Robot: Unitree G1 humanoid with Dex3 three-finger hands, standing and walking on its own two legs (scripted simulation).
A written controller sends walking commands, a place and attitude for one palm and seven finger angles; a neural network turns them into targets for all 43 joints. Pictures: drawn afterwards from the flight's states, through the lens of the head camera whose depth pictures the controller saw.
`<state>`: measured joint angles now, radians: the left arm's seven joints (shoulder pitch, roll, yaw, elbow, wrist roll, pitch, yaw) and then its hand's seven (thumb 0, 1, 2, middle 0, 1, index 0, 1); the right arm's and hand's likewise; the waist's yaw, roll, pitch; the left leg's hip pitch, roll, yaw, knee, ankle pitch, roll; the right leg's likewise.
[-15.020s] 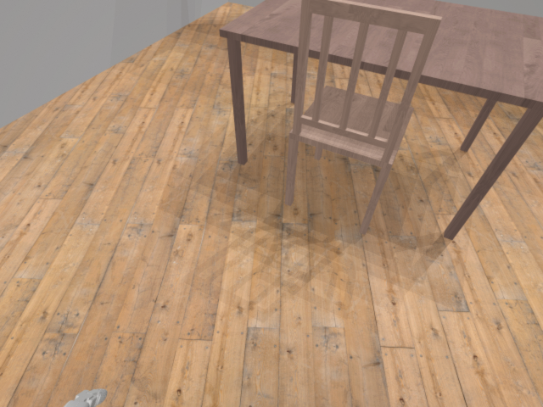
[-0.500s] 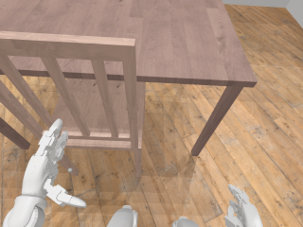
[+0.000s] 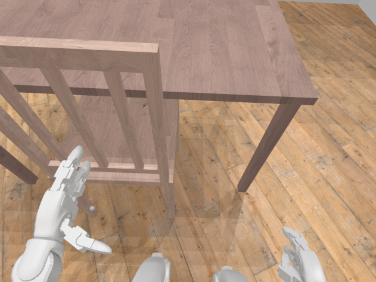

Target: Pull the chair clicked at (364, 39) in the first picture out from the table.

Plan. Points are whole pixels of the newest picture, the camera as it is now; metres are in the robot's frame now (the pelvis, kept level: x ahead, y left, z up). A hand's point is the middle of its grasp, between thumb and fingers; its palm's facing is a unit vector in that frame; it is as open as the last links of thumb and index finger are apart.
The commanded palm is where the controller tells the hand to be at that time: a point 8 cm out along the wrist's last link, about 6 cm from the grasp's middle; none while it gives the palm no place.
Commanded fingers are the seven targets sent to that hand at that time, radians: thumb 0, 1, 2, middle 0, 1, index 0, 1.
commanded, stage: aim the fingers beside a spindle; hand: left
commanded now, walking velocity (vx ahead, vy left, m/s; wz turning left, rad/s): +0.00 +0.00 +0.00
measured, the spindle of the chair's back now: (83, 128) +0.44 +0.28 +0.02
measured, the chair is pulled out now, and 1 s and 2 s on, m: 0.00 0.00 0.00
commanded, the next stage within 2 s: push the fingers through the gap in 1.74 s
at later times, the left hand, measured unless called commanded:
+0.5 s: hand (112, 200) +0.27 +0.17 +0.02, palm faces -0.02 -1.00 -0.03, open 16.9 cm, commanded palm +0.26 +0.23 +0.03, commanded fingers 0.00 -0.50 0.30 -0.06 -0.08 -0.06 -0.08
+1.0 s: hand (127, 191) +0.30 +0.15 +0.00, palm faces -0.02 -1.00 -0.02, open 16.9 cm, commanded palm +0.28 +0.20 +0.00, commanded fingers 0.00 -0.50 0.30 -0.06 -0.08 -0.06 -0.08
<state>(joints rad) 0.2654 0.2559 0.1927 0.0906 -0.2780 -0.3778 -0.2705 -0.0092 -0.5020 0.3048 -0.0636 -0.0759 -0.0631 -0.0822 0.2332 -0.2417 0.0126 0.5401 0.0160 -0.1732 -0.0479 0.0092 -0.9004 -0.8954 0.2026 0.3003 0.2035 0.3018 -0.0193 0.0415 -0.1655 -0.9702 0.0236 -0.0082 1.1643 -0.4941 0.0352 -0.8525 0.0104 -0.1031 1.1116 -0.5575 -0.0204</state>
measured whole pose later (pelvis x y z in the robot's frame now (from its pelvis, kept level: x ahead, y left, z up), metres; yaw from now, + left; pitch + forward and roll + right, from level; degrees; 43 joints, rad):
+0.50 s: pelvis +0.00 +0.00 -0.01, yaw -1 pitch +19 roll -3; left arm 0.17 0.22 0.13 0.14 -0.23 -0.40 -0.19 -0.01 -0.50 0.30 -0.06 -0.08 -0.06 -0.08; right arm 0.22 -0.24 0.01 0.54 0.01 -0.13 -0.03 0.01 -0.90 -0.90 0.20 0.30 0.20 0.30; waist -0.03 0.04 -0.17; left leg -1.05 0.03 0.00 1.22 -0.51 0.04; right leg -0.94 0.01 -0.09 1.19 -0.58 -0.02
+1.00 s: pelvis +0.00 +0.00 -0.02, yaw -1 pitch +22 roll -3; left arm 0.06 0.19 0.08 0.23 -0.17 -0.42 -0.10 -0.01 -0.50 0.30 -0.06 -0.08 -0.06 -0.08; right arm 0.21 -0.23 0.01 0.53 0.00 -0.06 -0.01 0.01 -0.90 -0.90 0.20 0.30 0.20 0.30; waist -0.03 0.04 -0.18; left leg -1.12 0.03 0.01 1.27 -0.53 0.04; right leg -1.02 0.01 -0.08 1.24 -0.60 -0.02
